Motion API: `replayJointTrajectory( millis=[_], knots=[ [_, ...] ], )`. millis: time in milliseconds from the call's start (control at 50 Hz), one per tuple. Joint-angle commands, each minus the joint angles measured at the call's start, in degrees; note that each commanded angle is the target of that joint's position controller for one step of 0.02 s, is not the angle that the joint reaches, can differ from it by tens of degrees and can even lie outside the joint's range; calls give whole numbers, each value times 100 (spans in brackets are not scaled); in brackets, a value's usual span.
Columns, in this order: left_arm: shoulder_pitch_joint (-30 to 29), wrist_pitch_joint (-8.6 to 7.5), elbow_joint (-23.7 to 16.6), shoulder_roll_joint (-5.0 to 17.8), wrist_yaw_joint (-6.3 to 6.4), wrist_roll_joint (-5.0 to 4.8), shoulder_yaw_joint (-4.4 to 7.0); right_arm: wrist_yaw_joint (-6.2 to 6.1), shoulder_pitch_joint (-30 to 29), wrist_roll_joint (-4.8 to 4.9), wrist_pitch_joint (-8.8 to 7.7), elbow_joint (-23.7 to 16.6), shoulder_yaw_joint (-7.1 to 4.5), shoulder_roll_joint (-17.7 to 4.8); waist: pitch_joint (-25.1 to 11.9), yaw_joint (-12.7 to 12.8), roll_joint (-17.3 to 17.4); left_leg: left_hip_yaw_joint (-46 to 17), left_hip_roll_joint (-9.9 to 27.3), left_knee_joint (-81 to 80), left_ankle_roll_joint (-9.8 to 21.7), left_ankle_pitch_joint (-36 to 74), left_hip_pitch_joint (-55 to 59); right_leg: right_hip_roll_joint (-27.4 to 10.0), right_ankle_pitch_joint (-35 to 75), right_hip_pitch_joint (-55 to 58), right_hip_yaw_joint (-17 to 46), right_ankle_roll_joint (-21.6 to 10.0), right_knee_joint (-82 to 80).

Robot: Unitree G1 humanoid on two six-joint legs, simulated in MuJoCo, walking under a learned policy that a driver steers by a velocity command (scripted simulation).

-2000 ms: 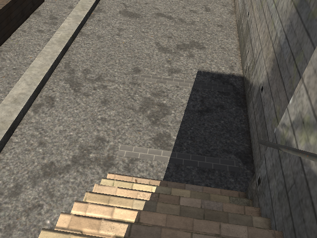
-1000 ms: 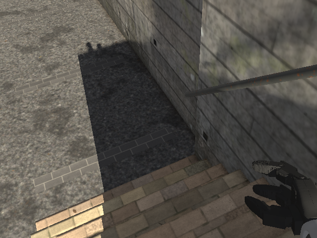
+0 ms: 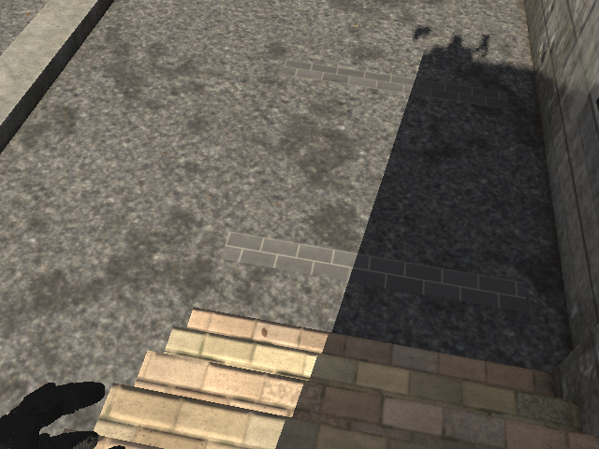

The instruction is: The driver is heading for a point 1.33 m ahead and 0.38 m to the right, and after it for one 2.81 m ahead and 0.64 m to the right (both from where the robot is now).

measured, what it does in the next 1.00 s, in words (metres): goes down, turning right: right foot 0.21 m lower, then left foot 0.22 m lower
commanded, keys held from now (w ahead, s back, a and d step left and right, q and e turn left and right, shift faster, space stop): w+e+shift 0.30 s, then e+shift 0.52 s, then q+shift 0.18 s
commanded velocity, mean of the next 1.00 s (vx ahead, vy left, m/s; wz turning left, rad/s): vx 0.53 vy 0.00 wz -0.60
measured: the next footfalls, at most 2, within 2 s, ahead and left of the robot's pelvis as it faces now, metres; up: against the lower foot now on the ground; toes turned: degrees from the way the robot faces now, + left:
right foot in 0.22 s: +0.14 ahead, -0.07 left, -0.21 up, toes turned -1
left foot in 0.58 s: +0.42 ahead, +0.18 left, -0.43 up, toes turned -30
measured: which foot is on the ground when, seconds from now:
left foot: down 0.00-0.18, up 0.20-0.56, down 0.58-1.00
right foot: up 0.00-0.20, down 0.22-0.58, up 0.60-0.98, down 1.00-1.00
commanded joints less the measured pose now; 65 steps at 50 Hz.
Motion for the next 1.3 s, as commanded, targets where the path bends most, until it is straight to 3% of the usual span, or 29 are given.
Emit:
replayJointTrajectory(
  millis=[20, 80, 140, 180, 200, 220, 240, 280, 300, 320, 340, 400, 460, 480, 560, 580, 600, 620, 680, 700, 820, 940, 1000, 1020, 1040, 1060, 1100, 1160, 1300],
  knots=[
    [-290, -118, -557, 132, 31, -9, 8, -122, -698, -272, -138, -423, -248, -984, -241, 344, 942, -3450, 1462, -2668, -460, 46, 533, 497, 1392, -1963, 46, -299, -430],
    [628, -24, 29, 252, -235, 94, -12, -386, -717, -242, -198, -563, 90, -80, -386, 475, -102, -908, 902, -1083, -691, -682, -1065, 786, 5787, 202, -439, -64, -2865],
    [1647, -104, 241, 342, -378, -15, 45, -583, -806, -287, -323, -360, 88, -255, -737, 824, 494, -534, 924, -1052, -282, 318, -1443, 822, 7159, 3024, -1112, -119, -4430],
    [3896, -111, 1036, 629, -311, 192, 240, -589, -2036, -326, -311, -627, -27, -428, -928, 1853, 1310, -322, 957, 1284, -745, 2946, -1343, 718, 6655, 4091, -1234, -713, -4203],
    [5486, -69, 1564, 513, -290, 416, 219, -527, -3046, -255, -268, -1101, -84, -424, -738, 2751, 148, 183, 535, 4257, -1094, 2710, -2673, 418, 6343, 5588, -589, -1368, -5228],
    [4990, -24, 1517, -198, -363, 304, -45, -472, -2723, -258, -118, -1265, 83, 260, 467, 2418, -1638, 586, -54, 6180, -747, -506, -3619, 308, 5153, 5218, -69, -1550, -7362],
    [4158, -264, 1363, -522, -531, 476, -381, -441, -2122, -213, -235, -1551, 104, 545, 977, 1030, -1395, -451, -103, 6198, -324, -242, -4695, 290, 6322, 4683, 503, -1266, -5449],
    [1758, -271, 646, 119, -624, 360, -192, -122, 28, -264, -358, -1177, 189, 671, -257, -1110, 64, -1238, 715, 3554, -135, 1384, -3714, -444, 6195, 3231, 2641, -1672, -5303],
    [1527, -130, 422, 182, -445, 287, -225, -106, -109, -387, -286, -1065, 143, 317, -217, -994, 1284, -999, 624, 2198, -561, 2128, -3039, -313, 5826, 2302, 2379, -1777, -5510],
    [1508, -72, 531, 550, -252, 399, -72, -117, -561, -314, -239, -1389, 278, 760, -463, -913, 1199, -1202, 730, 1103, -724, 3159, -2072, -698, 4593, 1397, 3874, -2204, -6160],
    [1644, -197, 748, 657, -154, 492, 52, -211, -709, -88, -188, -1247, 125, 395, -509, -566, 1124, -1590, 856, 1204, -787, 4329, -884, -807, 4606, 842, 4748, -2408, -6014],
    [1956, -239, 1043, 7, 132, 131, -53, -144, -1273, 49, -2, -1289, -284, -109, 72, -163, 583, -2143, 800, -319, -937, 5028, -2152, 16, 3480, 2510, 4159, -2217, -4484],
    [2452, 50, 1340, -442, 497, -88, -81, 71, -1952, -194, -170, -1407, -183, 375, 491, 438, 832, -1469, 301, -3773, -978, 6533, 140, 1231, 1330, 1075, 2573, -1786, -4047],
    [2286, 151, 1314, -398, 523, 15, -55, 153, -2015, -111, -184, -1488, -185, 593, 456, 593, 486, -1105, 114, -4309, -930, 6584, 1309, 1393, 1230, 408, 2333, -1738, -4218],
    [713, 180, 1036, -319, 399, 64, -5, 113, 1135, -95, -149, -184, -558, 114, -271, -954, -998, -1225, 861, -4892, -612, 7239, 4233, 1597, 2854, -209, 1915, -1170, -1881],
    [862, 152, 946, -566, 273, 154, -94, 29, 1823, -75, -70, 2, -618, 176, -113, -1314, -111, -1122, 1345, -6359, -555, 7179, 5326, 1955, 1557, -948, 1241, -681, -227],
    [1666, 70, 911, -868, 78, 263, -82, 8, 1808, -67, -24, 189, -542, 100, -150, -615, 1088, -1378, 1758, -5179, -299, 10025, 6171, 2431, -1310, -2233, 642, -268, 2112],
    [2275, 44, 562, -1040, 13, 22, -120, 178, 1335, -109, -82, 234, -502, -313, -863, -3, 2588, -2264, 2596, -3815, 650, 12155, 6705, 2094, -2007, -2980, 674, 2, 3346],
    [1309, 78, -63, -687, 164, 50, -97, 157, 889, -234, -77, 556, -406, -320, -758, 32, 1132, -1921, 3048, -4922, 1256, 9276, 4630, 1181, -556, -3028, -230, 452, 4784],
    [1000, 223, -504, -980, 212, -3, -257, 57, 295, -329, -2, 597, -465, -872, -353, 449, 1472, -2472, 3547, -5420, 1447, 7939, 3461, 808, -247, -2971, -268, 619, 5092],
    [18, 804, -1083, -764, 320, 94, -296, -299, 382, -197, 277, 544, -29, -742, 344, 67, 615, -892, 2475, -5947, 494, 4155, 2328, 737, 599, -2784, -486, 595, 5202],
    [17, 373, -933, -1310, 2, 45, -705, -284, 559, -195, 340, 692, -72, -956, -463, 147, 1312, -219, 1679, -6486, 414, 3991, 1775, 125, -139, 283, -1114, 40, 1224],
    [1054, 233, -209, -1203, -208, 446, -737, -47, 1343, 248, 339, 1246, -342, -1017, -86, 362, 1928, 50, 1475, -6436, 388, 5769, 1283, 229, -1584, 2051, -1479, -386, -624],
    [893, 204, -124, -685, -254, 483, -607, -84, 1606, 249, 377, 1353, -403, -976, 445, 239, 958, -7, 1202, -5527, 238, 6077, 2196, -10, 152, 1051, -872, -709, -2291],
    [813, 279, -115, 359, -166, 224, -322, -178, 1683, -132, 338, 965, -368, -513, 269, -88, -1355, -85, 1118, -4418, 117, 4434, 1652, -677, 3773, 845, 472, -1121, -2754],
    [1171, 266, -53, 600, -35, 367, -224, -181, 680, -107, 309, 528, -423, -491, -84, 477, -2575, -475, 671, -3660, 64, 1065, 774, -1185, 2664, 630, 2453, -1745, -4918],
    [853, -18, -133, 474, -123, 761, -142, -279, -1148, 362, 288, -81, -574, -658, 3, 804, -1589, -1968, -30, -2067, 50, 185, -777, -1665, 1912, 692, 3297, -2598, -5618],
    [893, 53, 304, -450, -91, 453, -238, -336, -95, 73, 604, 276, -668, -328, -713, 108, -1234, -1595, -244, -98, -296, 2005, -1115, -1609, -1339, 534, 1932, -1673, -4254],
    [408, -59, -114, -317, 257, 375, -305, -152, -849, 168, 789, -390, -424, -218, -91, -358, -208, -1035, 295, 594, -850, 4484, -1609, -2097, -1706, 83, 454, -634, -4314]
  ],
)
